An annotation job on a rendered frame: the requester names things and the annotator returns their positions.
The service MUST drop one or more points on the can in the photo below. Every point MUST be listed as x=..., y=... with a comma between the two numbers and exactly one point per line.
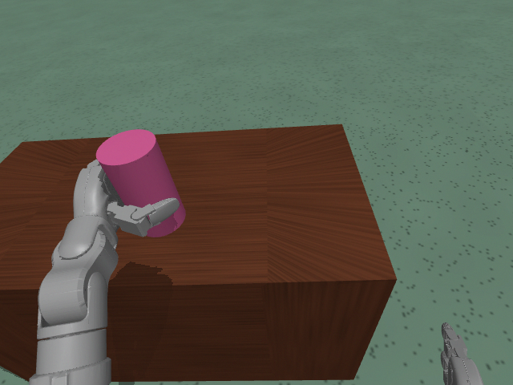
x=137, y=169

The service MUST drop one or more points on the left robot hand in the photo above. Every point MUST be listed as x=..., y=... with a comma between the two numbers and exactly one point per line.
x=94, y=195

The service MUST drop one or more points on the left robot arm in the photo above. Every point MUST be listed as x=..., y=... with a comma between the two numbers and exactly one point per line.
x=72, y=305

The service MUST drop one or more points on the right robot hand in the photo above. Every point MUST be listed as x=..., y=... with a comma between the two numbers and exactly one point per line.
x=458, y=369

